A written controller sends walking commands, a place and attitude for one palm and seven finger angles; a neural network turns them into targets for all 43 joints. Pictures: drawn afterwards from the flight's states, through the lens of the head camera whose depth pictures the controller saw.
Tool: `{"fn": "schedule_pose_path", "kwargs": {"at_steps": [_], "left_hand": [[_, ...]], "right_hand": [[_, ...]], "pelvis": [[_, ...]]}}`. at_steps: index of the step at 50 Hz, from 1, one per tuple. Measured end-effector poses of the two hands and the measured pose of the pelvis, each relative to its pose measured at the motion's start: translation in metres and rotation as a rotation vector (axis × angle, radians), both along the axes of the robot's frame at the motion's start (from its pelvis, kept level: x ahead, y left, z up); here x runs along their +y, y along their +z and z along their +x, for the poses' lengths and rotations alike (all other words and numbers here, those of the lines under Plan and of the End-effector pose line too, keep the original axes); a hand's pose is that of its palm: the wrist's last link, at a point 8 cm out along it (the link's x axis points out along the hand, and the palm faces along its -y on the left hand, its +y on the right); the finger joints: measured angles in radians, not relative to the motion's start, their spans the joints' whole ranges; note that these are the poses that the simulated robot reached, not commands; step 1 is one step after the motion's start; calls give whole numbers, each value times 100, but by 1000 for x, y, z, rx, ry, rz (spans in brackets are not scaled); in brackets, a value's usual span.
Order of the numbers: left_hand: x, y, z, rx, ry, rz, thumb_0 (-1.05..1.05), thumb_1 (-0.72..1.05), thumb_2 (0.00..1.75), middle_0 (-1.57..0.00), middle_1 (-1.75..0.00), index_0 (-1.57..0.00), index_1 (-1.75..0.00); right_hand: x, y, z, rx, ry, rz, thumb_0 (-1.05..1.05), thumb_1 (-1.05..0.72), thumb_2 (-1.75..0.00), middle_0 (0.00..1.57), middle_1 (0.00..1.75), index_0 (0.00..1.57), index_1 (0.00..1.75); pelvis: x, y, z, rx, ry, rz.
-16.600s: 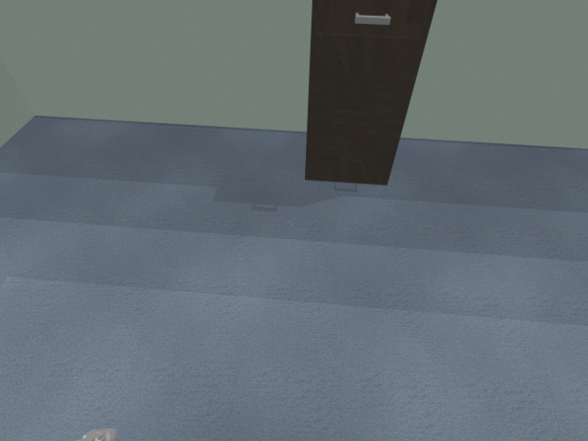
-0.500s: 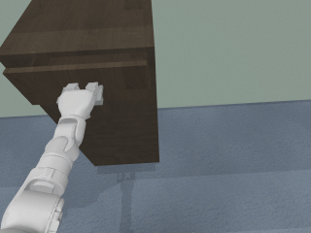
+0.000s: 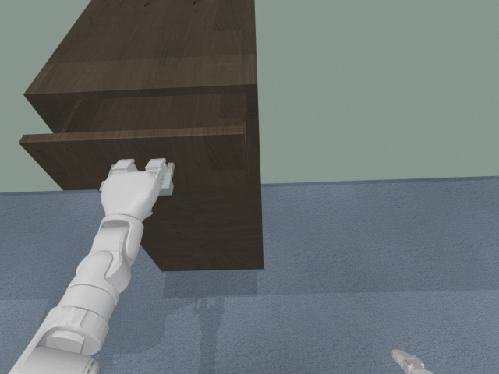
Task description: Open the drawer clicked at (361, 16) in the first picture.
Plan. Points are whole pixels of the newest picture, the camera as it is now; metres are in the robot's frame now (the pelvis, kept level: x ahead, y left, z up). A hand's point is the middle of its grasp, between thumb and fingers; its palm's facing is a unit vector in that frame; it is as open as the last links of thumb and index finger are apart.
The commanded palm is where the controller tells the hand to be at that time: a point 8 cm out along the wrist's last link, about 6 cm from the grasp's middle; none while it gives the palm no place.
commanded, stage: pull the drawer open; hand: left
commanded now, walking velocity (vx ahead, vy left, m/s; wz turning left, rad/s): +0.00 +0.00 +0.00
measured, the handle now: (139, 178) +0.43 +0.22 +0.05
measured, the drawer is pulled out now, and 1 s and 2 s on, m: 0.11 0.23 0.30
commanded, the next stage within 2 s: none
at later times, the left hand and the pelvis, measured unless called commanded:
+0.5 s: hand (137, 241) +0.32 +0.20 +0.02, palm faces +0.01 -0.06 -1.00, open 5.3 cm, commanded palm +0.28 +0.21 +0.08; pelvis +0.00 +0.00 +0.00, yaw +0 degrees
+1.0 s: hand (128, 277) +0.26 +0.20 +0.02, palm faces +0.02 -0.08 -1.00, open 5.3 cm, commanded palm +0.22 +0.21 +0.08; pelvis -0.01 -0.01 +0.00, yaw +0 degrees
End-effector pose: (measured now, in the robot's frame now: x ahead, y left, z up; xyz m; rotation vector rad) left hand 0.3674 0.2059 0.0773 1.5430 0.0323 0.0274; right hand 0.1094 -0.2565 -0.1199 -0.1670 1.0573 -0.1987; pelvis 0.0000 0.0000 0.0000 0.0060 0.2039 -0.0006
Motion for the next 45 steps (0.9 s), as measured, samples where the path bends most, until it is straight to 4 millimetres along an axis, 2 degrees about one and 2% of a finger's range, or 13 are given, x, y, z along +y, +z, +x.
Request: {"fn": "schedule_pose_path", "kwargs": {"at_steps": [6, 11, 33, 45], "left_hand": [[-1, 0, -15, -7, 5, -4, -1, 78, 83, -34, -135, -41, -134], [-1, 0, -30, -13, 13, -7, -1, 78, 82, -33, -135, -42, -135], [-3, 0, -91, -22, 32, -37, 0, 76, 82, -33, -135, -42, -135], [-4, 1, -118, -22, 41, -42, 0, 76, 82, -34, -135, -42, -135]], "right_hand": [[0, 0, 0, -7, 2, 4, 1, -91, -90, 20, 30, 20, 30], [1, 2, 7, -28, 17, 7, 1, -91, -90, 20, 30, 20, 30], [18, 20, 65, -191, 125, 31, 1, -91, -90, 20, 30, 20, 30], [25, 21, 71, -208, 159, 45, 1, -91, -90, 20, 30, 20, 30]], "pelvis": [[-1, 1, -1, -14, -3, 2], [-1, 1, -2, -30, -2, 3], [-7, 3, -3, -80, 4, 7], [-11, 2, -6, -101, 6, 9]]}}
